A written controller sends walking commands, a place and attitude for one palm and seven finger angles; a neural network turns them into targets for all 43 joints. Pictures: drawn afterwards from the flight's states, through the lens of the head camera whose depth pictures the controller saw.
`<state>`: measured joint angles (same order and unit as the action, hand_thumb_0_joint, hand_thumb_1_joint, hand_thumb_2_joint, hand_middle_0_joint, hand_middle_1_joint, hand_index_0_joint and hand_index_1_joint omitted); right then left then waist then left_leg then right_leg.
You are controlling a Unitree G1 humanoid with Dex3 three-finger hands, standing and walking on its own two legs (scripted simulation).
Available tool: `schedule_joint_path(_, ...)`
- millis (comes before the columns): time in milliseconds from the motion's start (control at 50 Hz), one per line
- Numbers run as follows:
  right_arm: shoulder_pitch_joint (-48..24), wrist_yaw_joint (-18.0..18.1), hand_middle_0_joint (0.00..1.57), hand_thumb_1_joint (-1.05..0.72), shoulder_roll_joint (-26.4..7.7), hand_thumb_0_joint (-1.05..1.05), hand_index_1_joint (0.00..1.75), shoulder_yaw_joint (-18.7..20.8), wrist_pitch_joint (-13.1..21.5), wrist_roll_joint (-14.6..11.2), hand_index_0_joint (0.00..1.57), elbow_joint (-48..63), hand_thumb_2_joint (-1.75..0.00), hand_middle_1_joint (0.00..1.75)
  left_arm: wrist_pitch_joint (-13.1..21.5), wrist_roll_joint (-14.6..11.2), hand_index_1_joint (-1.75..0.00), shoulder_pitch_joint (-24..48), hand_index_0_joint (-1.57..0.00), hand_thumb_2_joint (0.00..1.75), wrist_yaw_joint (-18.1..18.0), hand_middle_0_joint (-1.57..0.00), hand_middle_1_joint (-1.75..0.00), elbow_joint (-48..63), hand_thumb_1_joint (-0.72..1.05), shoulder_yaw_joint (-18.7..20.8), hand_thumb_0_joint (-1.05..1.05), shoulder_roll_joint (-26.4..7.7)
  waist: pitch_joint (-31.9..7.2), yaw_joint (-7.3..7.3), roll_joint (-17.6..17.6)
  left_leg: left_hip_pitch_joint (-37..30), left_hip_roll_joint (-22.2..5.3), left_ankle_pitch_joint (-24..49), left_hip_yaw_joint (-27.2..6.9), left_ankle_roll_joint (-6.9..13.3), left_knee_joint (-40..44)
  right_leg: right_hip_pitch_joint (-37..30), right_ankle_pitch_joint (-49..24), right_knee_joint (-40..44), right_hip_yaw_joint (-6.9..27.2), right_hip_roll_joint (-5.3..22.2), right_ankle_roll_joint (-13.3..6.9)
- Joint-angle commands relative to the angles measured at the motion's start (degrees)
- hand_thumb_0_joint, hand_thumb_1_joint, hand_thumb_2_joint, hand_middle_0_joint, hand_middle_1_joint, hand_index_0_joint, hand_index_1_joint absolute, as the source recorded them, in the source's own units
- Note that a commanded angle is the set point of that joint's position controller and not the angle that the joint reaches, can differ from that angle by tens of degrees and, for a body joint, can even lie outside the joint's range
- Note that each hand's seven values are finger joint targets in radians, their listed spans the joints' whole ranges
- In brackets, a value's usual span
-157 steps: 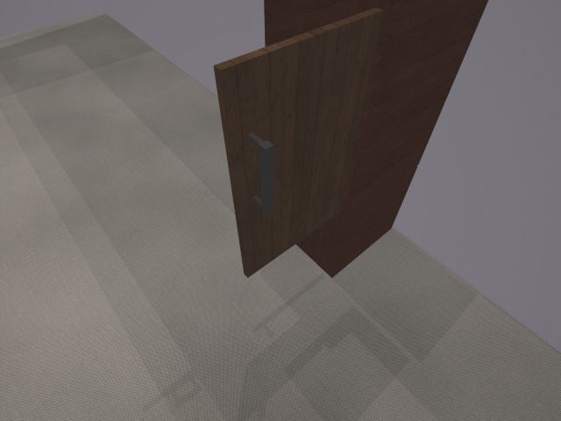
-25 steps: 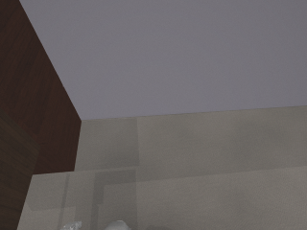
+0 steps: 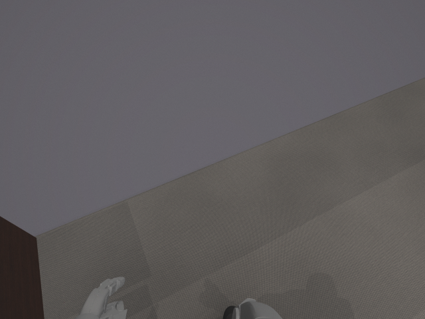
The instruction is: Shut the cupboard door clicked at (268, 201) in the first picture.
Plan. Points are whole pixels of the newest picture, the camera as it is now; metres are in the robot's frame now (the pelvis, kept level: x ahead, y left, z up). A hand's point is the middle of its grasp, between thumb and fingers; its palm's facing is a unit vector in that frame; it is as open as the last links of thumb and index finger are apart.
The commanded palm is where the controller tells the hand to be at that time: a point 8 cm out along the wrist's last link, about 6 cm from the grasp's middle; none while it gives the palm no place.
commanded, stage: walk to a spot facing it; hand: left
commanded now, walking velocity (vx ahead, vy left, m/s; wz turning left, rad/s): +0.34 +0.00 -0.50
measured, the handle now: out of the picture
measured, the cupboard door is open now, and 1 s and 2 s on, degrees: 89 89 89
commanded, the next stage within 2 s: turn to face it in 0.68 s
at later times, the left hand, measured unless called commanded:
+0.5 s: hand (149, 296) +0.18 +0.14 -0.13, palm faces -0.06 -0.98 -0.21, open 7.4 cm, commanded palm none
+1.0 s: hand (193, 135) +0.62 +0.07 -0.13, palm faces -0.31 -0.93 -0.18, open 7.4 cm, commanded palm none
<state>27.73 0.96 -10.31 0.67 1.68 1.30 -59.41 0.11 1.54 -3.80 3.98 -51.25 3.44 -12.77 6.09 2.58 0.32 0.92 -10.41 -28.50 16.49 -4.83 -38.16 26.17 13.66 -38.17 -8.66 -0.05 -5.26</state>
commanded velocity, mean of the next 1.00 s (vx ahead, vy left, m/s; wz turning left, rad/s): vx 0.23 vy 0.00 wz -0.11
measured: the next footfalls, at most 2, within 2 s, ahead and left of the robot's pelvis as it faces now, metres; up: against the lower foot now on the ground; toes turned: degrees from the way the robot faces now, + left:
left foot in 0.62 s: +0.45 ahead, +0.02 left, +0.00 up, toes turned -9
right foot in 1.06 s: +0.52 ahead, -0.22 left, +0.00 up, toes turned -20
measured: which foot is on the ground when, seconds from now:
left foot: down 0.00-0.00, up 0.02-0.60, down 0.62-1.00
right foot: down 0.00-0.62, up 0.64-1.00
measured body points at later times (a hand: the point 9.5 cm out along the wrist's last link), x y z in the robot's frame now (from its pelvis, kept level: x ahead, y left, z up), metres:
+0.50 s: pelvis +0.22 -0.04 +0.03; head +0.25 -0.05 +0.48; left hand +0.18 +0.19 -0.12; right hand +0.33 -0.29 -0.11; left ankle +0.35 +0.09 -0.66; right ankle +0.08 -0.06 -0.71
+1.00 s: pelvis +0.45 -0.06 +0.03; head +0.48 -0.06 +0.48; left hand +0.64 +0.12 -0.12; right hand +0.30 -0.26 -0.11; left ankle +0.41 +0.03 -0.71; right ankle +0.48 -0.22 -0.68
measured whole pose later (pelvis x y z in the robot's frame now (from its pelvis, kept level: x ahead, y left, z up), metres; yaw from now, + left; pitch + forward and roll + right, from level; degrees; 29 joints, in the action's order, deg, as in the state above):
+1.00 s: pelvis +0.45 -0.06 +0.03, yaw -17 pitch +0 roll -1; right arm 24.6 2.1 -9.3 0.5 2.6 1.0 -63.6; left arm 0.7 1.2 -5.5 -0.1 -55.4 2.6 -11.9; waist 3.5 3.2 1.7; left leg 5.9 -0.4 -18.7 7.7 2.5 -24.2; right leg 28.2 8.7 -42.3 -2.7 3.3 0.6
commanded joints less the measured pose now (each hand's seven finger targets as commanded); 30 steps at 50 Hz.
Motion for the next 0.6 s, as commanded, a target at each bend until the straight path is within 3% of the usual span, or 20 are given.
schedule_joint_path(0,-11.56,-0.09,0.2,-0.9,-8.56,0.0,0.3,2.78,1.47,-1.32,0.2,10.47,-0.9,0.3,1.07,-1.68,-0.3,-20.92,-0.2,0.9,-3.14,-0.2,-0.3,-2.16,0.9,5.01,0.0,-17.4,-11.12,-10.77,9.6,42.67,3.73,-1.66,-16.2,2.55,-45.08,-36.15,5.14,24.2,43.17,23.7,-10.84)
schedule_joint_path(20,-12.13,-0.22,0.2,-0.9,-8.48,0.0,0.3,3.36,1.52,-0.99,0.2,9.59,-0.9,0.3,1.44,-1.67,-0.3,-15.25,-0.2,0.9,-3.43,-0.2,-0.3,-0.32,0.9,3.75,0.0,-13.39,-7.26,-8.14,7.16,40.22,1.22,6.3,-16.83,2.58,-42.88,-25.63,6.18,25.31,36.96,20.61,-7.72)
schedule_joint_path(40,-12.05,-0.13,0.2,-0.9,-7.85,0.0,0.3,3.52,0.88,-0.66,0.2,8.48,-0.9,0.3,1.65,-1.48,-0.3,-10.49,-0.2,0.9,-3.69,-0.2,-0.3,0.63,0.9,2.86,0.0,-10.55,-4.83,-4.97,3.87,36.02,0.25,8.82,-16.84,2.04,-39.8,-17.25,6.7,26.35,33.3,18.67,-6.26)
schedule_joint_path(60,-11.23,-0.26,0.2,-0.9,-7.01,0.0,0.3,3.33,0.08,-0.17,0.2,7.16,-0.9,0.3,2.19,-1.25,-0.3,-8.12,-0.2,0.9,-3.71,-0.2,-0.3,1.32,0.9,2.05,0.0,-8.63,-3.45,-3.04,2.41,32.43,-0.16,11.59,-16.99,1.56,-36.19,-11.17,4.15,27.39,27.63,15.72,-4.67)
schedule_joint_path(80,-9.16,-0.41,0.2,-0.9,-5.88,0.0,0.3,3.22,-0.58,0.12,0.2,6.26,-0.9,0.3,2.71,-0.94,-0.3,-7.47,-0.2,0.9,-3.78,-0.2,-0.3,1.52,0.9,1.79,0.0,-7.5,-3.67,-1.61,2.99,30.56,0.15,13.29,-16.61,1.31,-33.48,-8.98,2.04,28.19,24.37,13.84,-3.65)
schedule_joint_path(120,-6.99,-0.61,0.2,-0.9,-5.24,0.0,0.3,3.11,-1.21,0.36,0.2,5.38,-0.9,0.3,3.37,-0.67,-0.3,-8.41,-0.2,0.9,-3.78,-0.2,-0.3,0.51,0.9,1.92,0.0,-7.12,-5.98,-0.38,4.0,30.64,0.86,15.51,-16.21,0.98,-29.2,-11.0,-0.97,27.92,20.86,11.34,-2.94)
schedule_joint_path(160,-8.54,-0.83,0.2,-0.9,-5.02,0.0,0.3,3.28,-1.19,0.31,0.2,5.65,-0.9,0.3,4.09,-0.75,-0.3,-10.96,-0.2,0.9,-3.76,-0.2,-0.3,-0.83,0.9,2.12,0.0,-6.67,-7.04,-0.97,3.88,33.33,1.63,18.2,-16.44,0.78,-26.06,-14.81,-5.02,27.67,20.37,9.79,-2.21)
schedule_joint_path(220,-13.88,-0.97,0.2,-0.9,-5.11,0.0,0.3,3.41,-0.77,0.24,0.2,7.72,-0.9,0.3,4.68,-1.04,-0.3,-14.98,-0.2,0.9,-3.61,-0.2,-0.3,-2.74,0.9,2.07,0.0,-5.79,-6.75,-2.45,3.38,39.35,2.25,20.81,-16.86,0.32,-22.1,-22.12,-11.79,26.85,20.84,9.67,-0.72)
schedule_joint_path(280,-19.65,-1.21,0.2,-0.9,-4.95,0.0,0.3,3.21,-0.18,0.09,0.2,9.49,-0.9,0.3,5.11,-1.02,-0.3,-19.55,-0.2,0.9,-3.92,-0.2,-0.3,-4.86,0.9,1.43,0.0,-4.6,-5.3,-4.23,5.02,43.27,3.22,21.27,-16.09,0.47,-18.82,-28.19,-24.89,24.76,20.58,9.92,-0.64)
schedule_joint_path(360,-26.59,-1.57,0.2,-0.9,-4.66,0.0,0.3,2.95,0.24,-0.18,0.2,11.3,-0.9,0.3,5.38,-0.81,-0.3,-24.67,-0.2,0.9,-4.79,-0.2,-0.3,-7.03,0.9,0.66,0.0,-3.92,-3.18,-5.87,4.39,45.91,4.47,19.84,-14.9,1.19,-15.14,-33.95,-36.51,23.01,22.81,11.5,-2.23)
schedule_joint_path(440,-31.73,-2.13,0.2,-0.9,-4.19,0.0,0.3,2.64,0.61,-0.4,0.2,12.55,-0.9,0.3,5.22,-0.48,-0.3,-28.18,-0.2,0.9,-5.61,-0.2,-0.3,-8.82,0.9,0.11,0.0,-3.78,-0.76,-7.06,5.44,44.66,6.42,18.3,-12.77,2.3,-10.09,-36.56,-43.3,22.12,23.72,11.42,-2.62)
schedule_joint_path(480,-32.9,-2.17,0.2,-0.9,-3.75,0.0,0.3,2.36,0.94,-0.42,0.2,12.87,-0.9,0.3,5.19,-0.48,-0.3,-29.07,-0.2,0.9,-5.96,-0.2,-0.3,-9.31,0.9,0.04,0.0,-3.99,-0.88,-6.69,6.1,41.61,8.16,16.82,-11.16,3.35,-5.3,-37.59,-50.97,20.2,22.77,10.71,-2.17)
schedule_joint_path(520,-29.73,-1.69,0.2,-0.9,-3.82,0.0,0.3,2.26,1.33,-0.45,0.2,11.81,-0.9,0.3,5.31,-0.52,-0.3,-27.62,-0.2,0.9,-6.09,-0.2,-0.3,-9.33,0.9,0.26,0.0,-5.2,-2.73,-4.22,5.76,29.9,11.83,15.14,-8.11,5.11,0.79,-33.92,-64.08,15.29,21.28,10.16,-1.71)
schedule_joint_path(540,-24.11,-1.17,0.2,-0.9,-4.52,0.0,0.3,2.56,1.58,-0.29,0.2,9.66,-0.9,0.3,5.43,-0.41,-0.3,-26.52,-0.2,0.9,-6.18,-0.2,-0.3,-9.55,0.9,0.46,0.0,-5.62,-4.65,-1.38,5.21,21.24,13.25,17.06,-7.79,5.92,4.26,-30.84,-66.87,10.14,20.3,9.07,-0.97)
schedule_joint_path(560,-14.88,-0.43,0.2,-0.9,-6.23,0.0,0.3,3.01,1.71,-0.14,0.2,7.07,-0.9,0.3,5.58,-0.86,-0.3,-24.86,-0.2,0.9,-6.07,-0.2,-0.3,-9.1,0.9,0.76,0.0,-6.45,-8.68,2.86,4.58,7.73,13.06,22.45,-8.33,7.51,7.45,-23.96,-63.41,2.34,18.57,7.66,0.61)
schedule_joint_path(580,-5.11,0.26,0.2,-0.9,-9.94,0.0,0.3,3.89,1.91,0.53,0.2,4.52,-0.9,0.3,5.73,-1.54,-0.3,-23.92,-0.2,0.9,-5.78,-0.2,-0.3,-8.43,0.9,0.84,0.0,-5.41,-13.88,6.65,1.82,-9.1,4.53,28.87,-17.41,10.84,6.49,-11.08,-46.62,-10.28,17.46,4.82,1.9)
